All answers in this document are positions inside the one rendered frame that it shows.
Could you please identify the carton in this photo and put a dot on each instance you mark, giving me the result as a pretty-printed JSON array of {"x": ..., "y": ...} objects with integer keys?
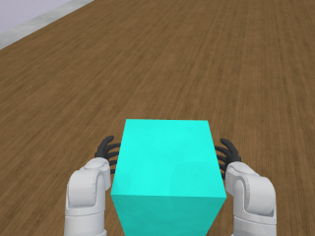
[{"x": 167, "y": 180}]

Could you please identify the right robot forearm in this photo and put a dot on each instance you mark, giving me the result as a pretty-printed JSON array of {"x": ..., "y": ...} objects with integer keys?
[{"x": 254, "y": 201}]

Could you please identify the right robot hand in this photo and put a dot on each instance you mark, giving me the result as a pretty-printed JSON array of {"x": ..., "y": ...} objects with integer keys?
[{"x": 231, "y": 155}]

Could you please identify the left robot forearm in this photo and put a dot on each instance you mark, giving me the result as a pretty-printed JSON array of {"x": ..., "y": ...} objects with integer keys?
[{"x": 85, "y": 199}]

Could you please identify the left robot hand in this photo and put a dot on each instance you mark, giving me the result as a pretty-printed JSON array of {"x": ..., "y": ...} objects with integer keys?
[{"x": 103, "y": 151}]

